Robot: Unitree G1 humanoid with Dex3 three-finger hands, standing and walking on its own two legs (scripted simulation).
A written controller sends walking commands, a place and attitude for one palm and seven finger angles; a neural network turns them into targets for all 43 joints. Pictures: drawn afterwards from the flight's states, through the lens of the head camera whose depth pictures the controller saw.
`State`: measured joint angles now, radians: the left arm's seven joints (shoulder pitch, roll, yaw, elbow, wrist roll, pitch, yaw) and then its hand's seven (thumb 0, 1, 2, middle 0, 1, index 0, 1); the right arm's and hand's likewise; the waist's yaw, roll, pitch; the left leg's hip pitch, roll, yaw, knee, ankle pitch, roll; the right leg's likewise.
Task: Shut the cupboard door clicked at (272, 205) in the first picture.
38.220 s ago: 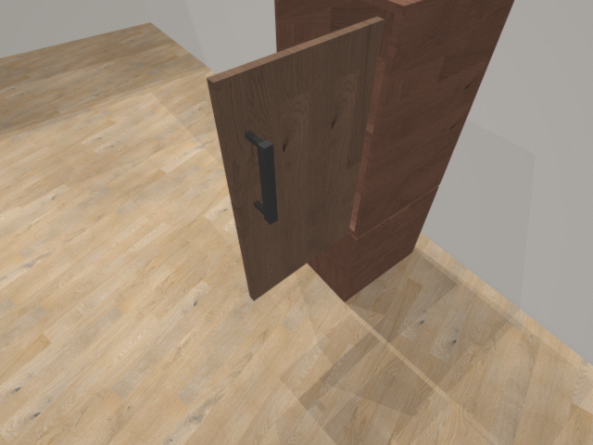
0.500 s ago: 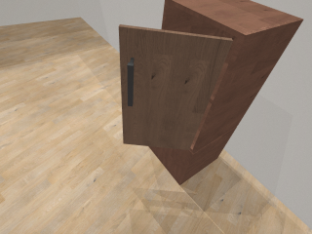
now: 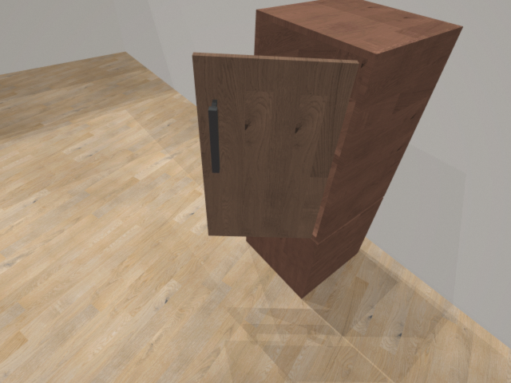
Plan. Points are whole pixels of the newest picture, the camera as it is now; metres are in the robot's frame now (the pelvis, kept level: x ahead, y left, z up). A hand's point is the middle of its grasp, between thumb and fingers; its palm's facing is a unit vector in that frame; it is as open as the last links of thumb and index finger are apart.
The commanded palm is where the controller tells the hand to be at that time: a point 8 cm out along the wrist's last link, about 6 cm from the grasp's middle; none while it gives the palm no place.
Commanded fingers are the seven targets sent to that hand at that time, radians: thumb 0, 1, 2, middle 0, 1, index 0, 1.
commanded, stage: come to a stop and stand still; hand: left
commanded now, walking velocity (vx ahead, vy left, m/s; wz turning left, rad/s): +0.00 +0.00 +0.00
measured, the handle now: (215, 137) +0.64 +0.14 +0.06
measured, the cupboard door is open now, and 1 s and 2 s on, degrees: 51 51 51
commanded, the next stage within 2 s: look again from close up in 0.78 s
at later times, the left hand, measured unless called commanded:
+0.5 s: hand out of the picture -0.02 +0.19 -0.19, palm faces +0.05 -0.99 -0.12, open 7.3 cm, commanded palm none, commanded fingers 0.00 0.90 0.90 -0.20 -0.30 -0.20 -0.30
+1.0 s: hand out of the picture -0.02 +0.20 -0.18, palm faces +0.03 -0.99 -0.13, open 7.4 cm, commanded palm none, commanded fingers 0.00 0.90 0.90 -0.20 -0.30 -0.20 -0.30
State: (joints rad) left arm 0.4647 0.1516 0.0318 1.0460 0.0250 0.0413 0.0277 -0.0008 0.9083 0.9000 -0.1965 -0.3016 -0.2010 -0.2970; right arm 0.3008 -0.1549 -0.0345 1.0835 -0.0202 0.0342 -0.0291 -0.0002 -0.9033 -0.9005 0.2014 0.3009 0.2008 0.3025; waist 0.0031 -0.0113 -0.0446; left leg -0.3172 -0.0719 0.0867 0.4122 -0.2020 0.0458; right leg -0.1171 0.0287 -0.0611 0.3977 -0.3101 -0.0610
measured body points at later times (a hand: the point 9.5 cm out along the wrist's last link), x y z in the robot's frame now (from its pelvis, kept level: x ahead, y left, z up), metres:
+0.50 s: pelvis +0.00 +0.04 +0.00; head +0.00 +0.06 +0.45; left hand -0.02 +0.24 -0.17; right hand -0.03 -0.16 -0.15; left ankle +0.01 +0.11 -0.74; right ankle -0.01 -0.10 -0.74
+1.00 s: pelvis +0.01 +0.05 +0.00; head +0.01 +0.07 +0.45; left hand -0.02 +0.25 -0.17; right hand +0.00 -0.17 -0.15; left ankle +0.01 +0.11 -0.74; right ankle -0.01 -0.10 -0.74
